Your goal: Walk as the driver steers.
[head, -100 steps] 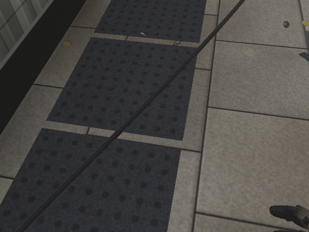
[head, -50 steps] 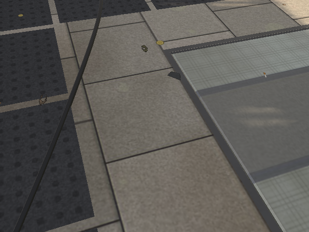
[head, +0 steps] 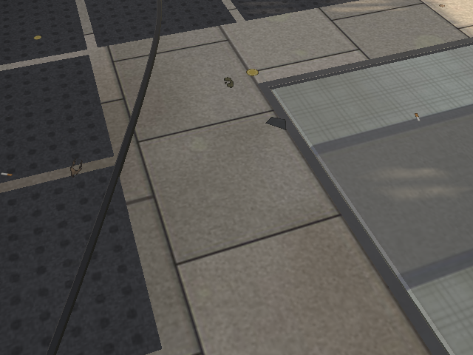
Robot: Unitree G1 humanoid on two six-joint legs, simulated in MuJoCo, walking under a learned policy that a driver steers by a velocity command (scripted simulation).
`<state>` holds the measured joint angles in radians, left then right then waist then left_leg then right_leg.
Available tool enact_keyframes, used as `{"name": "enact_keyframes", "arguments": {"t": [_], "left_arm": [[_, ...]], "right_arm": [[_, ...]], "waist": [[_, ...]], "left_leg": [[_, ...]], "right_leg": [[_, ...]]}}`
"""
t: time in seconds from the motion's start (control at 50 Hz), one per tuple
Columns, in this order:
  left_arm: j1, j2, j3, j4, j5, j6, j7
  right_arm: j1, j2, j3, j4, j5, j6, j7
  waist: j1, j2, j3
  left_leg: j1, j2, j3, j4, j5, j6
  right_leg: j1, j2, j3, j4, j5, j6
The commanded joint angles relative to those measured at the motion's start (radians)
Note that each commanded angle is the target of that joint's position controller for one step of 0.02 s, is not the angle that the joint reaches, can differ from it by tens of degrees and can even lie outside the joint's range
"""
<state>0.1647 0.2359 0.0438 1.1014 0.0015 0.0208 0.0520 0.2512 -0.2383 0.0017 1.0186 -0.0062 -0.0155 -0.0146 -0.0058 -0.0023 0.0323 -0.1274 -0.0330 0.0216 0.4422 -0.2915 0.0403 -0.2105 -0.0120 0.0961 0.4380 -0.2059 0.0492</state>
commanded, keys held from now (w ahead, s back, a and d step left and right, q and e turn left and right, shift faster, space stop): no key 0.06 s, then w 0.24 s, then w+q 0.70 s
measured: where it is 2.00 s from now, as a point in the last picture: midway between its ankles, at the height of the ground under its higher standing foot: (207, 305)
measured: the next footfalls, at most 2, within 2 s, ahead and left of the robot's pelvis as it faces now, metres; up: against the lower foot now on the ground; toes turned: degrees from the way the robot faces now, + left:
right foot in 0.38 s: +0.13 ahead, -0.16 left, +0.00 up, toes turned -1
left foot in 0.88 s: +0.45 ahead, +0.10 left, +0.00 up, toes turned +19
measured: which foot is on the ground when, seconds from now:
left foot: down 0.00-0.38, up 0.40-0.86, down 0.88-1.00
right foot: down 0.00-0.12, up 0.14-0.36, down 0.38-0.90, up 0.92-1.00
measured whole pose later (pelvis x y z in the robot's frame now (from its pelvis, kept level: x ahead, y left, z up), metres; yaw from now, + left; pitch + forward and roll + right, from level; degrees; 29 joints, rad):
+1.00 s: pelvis +0.36 +0.01 -0.02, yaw +20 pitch +0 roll +0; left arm 0.25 0.27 0.04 0.91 -0.03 -0.13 0.01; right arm 0.17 -0.27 -0.08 0.78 0.01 -0.06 0.04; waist 0.00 0.00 0.07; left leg -0.38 -0.11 0.04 0.55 -0.17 0.12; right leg -0.34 -0.04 0.03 1.28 -0.39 -0.03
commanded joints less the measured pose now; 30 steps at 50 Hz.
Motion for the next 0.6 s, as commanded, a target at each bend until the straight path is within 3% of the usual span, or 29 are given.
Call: {"name": "enact_keyframes", "arguments": {"t": [0.02,0.06,0.1,0.12,0.14,0.16,0.2,0.24,0.3,0.34,0.36,0.38,0.4,0.42,0.44,0.46,0.48,0.52,0.6], "left_arm": [[0.009,0.108,0.013,-0.014,0.0,-0.008,0.004],[0.013,0.106,0.011,-0.007,0.0,-0.008,0.004],[0.025,0.089,0.006,0.004,-0.003,-0.006,0.006],[0.008,0.093,0.007,-0.005,-0.007,-0.01,0.005],[-0.029,0.1,0.008,-0.027,-0.008,-0.021,0.001],[-0.067,0.099,0.005,-0.052,-0.01,-0.038,-0.007],[-0.089,0.104,0.011,-0.071,-0.024,-0.068,-0.026],[-0.078,0.097,0.013,-0.072,-0.032,-0.093,-0.044],[-0.083,0.072,0.01,-0.074,-0.033,-0.116,-0.058],[0.038,0.079,0.021,-0.029,-0.034,-0.115,-0.061],[0.129,0.101,0.034,0.001,-0.034,-0.111,-0.055],[0.236,0.144,0.05,0.017,-0.034,-0.111,-0.044],[0.356,0.245,0.069,0.023,-0.022,-0.111,-0.032],[0.388,0.268,0.066,0.036,0.005,-0.127,-0.046],[0.277,0.201,0.043,0.005,0.0,-0.142,-0.052],[0.187,0.141,0.026,-0.027,-0.012,-0.15,-0.056],[0.125,0.12,0.017,-0.046,-0.014,-0.152,-0.06],[0.118,0.079,0.005,-0.048,0.0,-0.148,-0.058],[0.173,0.115,0.008,-0.046,0.021,-0.144,-0.039]], "right_arm": [[0.041,-0.111,-0.019,-0.022,0.0,-0.007,-0.003],[0.049,-0.108,-0.018,-0.017,0.001,-0.006,-0.004],[0.073,-0.122,-0.025,-0.005,0.006,-0.001,-0.009],[0.079,-0.164,-0.038,-0.01,0.014,0.002,-0.015],[0.097,-0.197,-0.05,-0.013,0.021,0.002,-0.019],[0.11,-0.226,-0.063,-0.015,0.024,-0.004,-0.023],[0.129,-0.202,-0.066,-0.016,0.013,-0.027,-0.024],[0.12,-0.172,-0.065,-0.03,0.026,-0.039,-0.019],[0.108,-0.192,-0.073,-0.043,0.035,-0.036,-0.012],[0.093,-0.197,-0.074,-0.049,0.042,-0.027,-0.005],[0.085,-0.186,-0.068,-0.057,0.04,-0.028,-0.003],[0.054,-0.142,-0.053,-0.074,0.035,-0.035,0.001],[0.032,-0.049,-0.028,-0.116,0.019,-0.046,0.006],[0.043,-0.061,-0.038,-0.14,0.044,-0.06,-0.001],[0.043,-0.12,-0.053,-0.141,0.069,-0.07,-0.001],[0.044,-0.136,-0.059,-0.137,0.073,-0.075,0.005],[0.056,-0.124,-0.064,-0.122,0.063,-0.075,0.003],[0.053,-0.113,-0.075,-0.114,0.051,-0.062,0.013],[-0.022,-0.062,-0.071,-0.158,0.044,-0.039,0.032]], "waist": [[0.0,0.009,-0.001],[0.001,0.008,0.0],[-0.007,0.04,-0.005],[-0.02,0.09,0.024],[-0.036,0.14,0.066],[-0.049,0.174,0.11],[-0.05,0.144,0.16],[-0.035,0.091,0.144],[-0.023,0.108,0.083],[0.042,0.094,0.052],[0.083,0.078,0.024],[0.141,0.017,-0.015],[0.165,-0.238,-0.097],[0.15,-0.282,-0.129],[0.1,-0.154,-0.021],[0.068,-0.136,0.045],[0.041,-0.114,0.067],[0.026,-0.116,0.075],[0.031,-0.058,0.072]], "left_leg": [[-0.083,0.074,-0.072,-0.11,0.15,0.004],[-0.082,0.073,-0.072,-0.111,0.151,0.004],[-0.08,0.077,-0.099,-0.157,-0.145,0.027],[-0.085,0.12,-0.172,-0.203,-0.338,0.066],[-0.078,0.211,-0.295,-0.27,-0.489,0.12],[-0.091,0.315,-0.418,-0.327,-0.537,0.177],[-0.006,0.397,-0.504,-0.356,-0.423,0.233],[0.086,0.364,-0.422,-0.332,-0.287,0.201],[0.006,0.267,-0.244,-0.286,-0.14,0.153],[-0.164,0.218,-0.202,-0.208,-0.12,0.139],[-0.238,0.19,-0.193,-0.144,-0.077,0.123],[-0.333,0.133,-0.136,0.037,-0.015,0.076],[-0.486,0.028,-0.012,0.427,-0.144,-0.002],[-0.589,-0.028,-0.119,0.674,-0.28,-0.002],[-0.665,0.043,-0.188,0.78,-0.212,0.023],[-0.677,0.082,-0.187,0.783,-0.102,0.043],[-0.648,0.107,-0.184,0.751,-0.016,0.046],[-0.588,0.136,-0.163,0.682,0.093,0.043],[-0.634,0.14,-0.128,0.626,0.201,0.004]], "right_leg": [[0.051,-0.013,0.0,-0.032,0.163,-0.035],[0.048,-0.013,-0.001,-0.033,0.161,-0.034],[0.018,0.031,-0.055,0.017,-0.037,-0.035],[-0.054,0.065,-0.098,0.099,-0.168,-0.036],[-0.161,0.064,-0.12,0.19,-0.219,-0.042],[-0.233,0.019,-0.107,0.295,-0.213,-0.053],[-0.417,-0.055,-0.059,0.471,-0.279,-0.073],[-0.471,-0.088,-0.058,0.421,-0.26,-0.089],[-0.24,-0.042,-0.139,0.199,-0.158,-0.077],[0.039,0.026,-0.196,0.066,0.007,-0.057],[0.173,0.047,-0.196,0.045,0.016,-0.054],[0.318,-0.036,-0.082,-0.008,-0.03,-0.079],[0.446,-0.29,0.268,-0.141,-0.182,-0.166],[0.416,-0.42,0.601,-0.262,-0.363,-0.283],[0.338,-0.415,0.53,-0.275,-0.45,-0.274],[0.275,-0.361,0.39,-0.289,-0.392,-0.223],[0.23,-0.316,0.267,-0.301,-0.264,-0.184],[0.19,-0.238,0.05,-0.294,0.008,-0.126],[0.183,-0.226,-0.097,-0.309,0.257,-0.162]]}}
